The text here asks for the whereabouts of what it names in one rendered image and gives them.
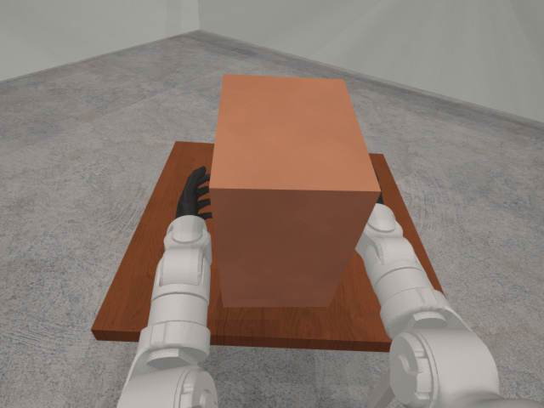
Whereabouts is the robot right hand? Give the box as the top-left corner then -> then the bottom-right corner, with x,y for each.
372,164 -> 384,205

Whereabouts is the robot left hand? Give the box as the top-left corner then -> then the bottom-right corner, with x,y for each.
175,166 -> 213,220

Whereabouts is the robot right upper arm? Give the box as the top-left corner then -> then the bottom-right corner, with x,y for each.
389,328 -> 544,408

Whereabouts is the robot left upper arm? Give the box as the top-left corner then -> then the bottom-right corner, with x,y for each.
117,365 -> 218,408

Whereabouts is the table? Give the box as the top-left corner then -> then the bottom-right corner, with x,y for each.
91,141 -> 447,408

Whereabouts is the right robot forearm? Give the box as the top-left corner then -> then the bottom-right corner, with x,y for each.
355,203 -> 499,387

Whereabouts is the carton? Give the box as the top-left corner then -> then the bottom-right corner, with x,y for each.
209,74 -> 381,308

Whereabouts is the left robot forearm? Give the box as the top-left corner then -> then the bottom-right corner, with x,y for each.
116,215 -> 213,408

